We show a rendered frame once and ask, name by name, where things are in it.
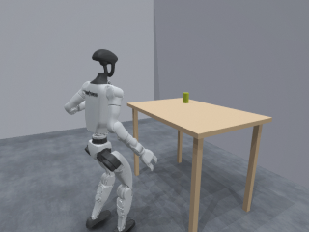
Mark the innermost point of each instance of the robot right upper arm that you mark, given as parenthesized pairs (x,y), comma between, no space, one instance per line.
(115,96)

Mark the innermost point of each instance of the robot right forearm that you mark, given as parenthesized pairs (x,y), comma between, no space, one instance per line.
(126,138)

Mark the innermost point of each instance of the right robot hand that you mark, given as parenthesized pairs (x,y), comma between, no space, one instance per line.
(146,158)

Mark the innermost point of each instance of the robot left forearm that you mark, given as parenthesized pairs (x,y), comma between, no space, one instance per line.
(81,106)

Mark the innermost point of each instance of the humanoid robot torso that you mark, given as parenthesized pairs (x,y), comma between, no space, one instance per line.
(96,117)

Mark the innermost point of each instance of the robot left upper arm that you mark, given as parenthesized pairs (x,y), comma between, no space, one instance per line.
(78,98)

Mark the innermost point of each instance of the left robot shin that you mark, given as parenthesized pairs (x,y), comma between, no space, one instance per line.
(103,193)

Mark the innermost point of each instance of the table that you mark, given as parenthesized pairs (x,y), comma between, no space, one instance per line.
(200,120)

